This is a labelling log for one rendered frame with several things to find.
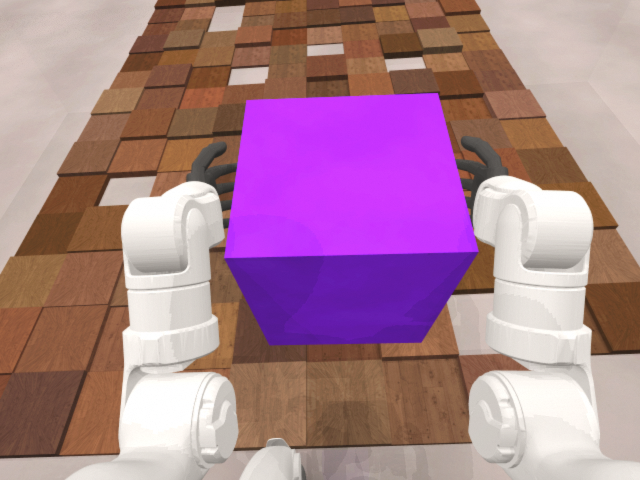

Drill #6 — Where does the robot left forearm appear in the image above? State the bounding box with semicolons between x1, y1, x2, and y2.
118;181;225;449

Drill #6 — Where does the left robot thigh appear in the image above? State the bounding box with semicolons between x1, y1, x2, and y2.
239;446;301;480

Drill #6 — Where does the robot right forearm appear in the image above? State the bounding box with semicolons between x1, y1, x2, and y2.
473;176;600;444

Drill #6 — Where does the right robot upper arm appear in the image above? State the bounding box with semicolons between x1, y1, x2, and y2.
468;371;640;480

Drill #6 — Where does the robot right hand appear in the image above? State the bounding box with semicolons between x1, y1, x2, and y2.
455;136;509;228

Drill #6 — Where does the carton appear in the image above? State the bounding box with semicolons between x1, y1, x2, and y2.
224;93;479;345

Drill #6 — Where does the left robot shin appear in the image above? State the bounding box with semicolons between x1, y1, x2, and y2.
266;438;291;449

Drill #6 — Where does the left robot upper arm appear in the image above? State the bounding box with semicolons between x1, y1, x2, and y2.
65;372;239;480

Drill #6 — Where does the robot left hand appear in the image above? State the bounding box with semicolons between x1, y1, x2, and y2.
186;142;238;229

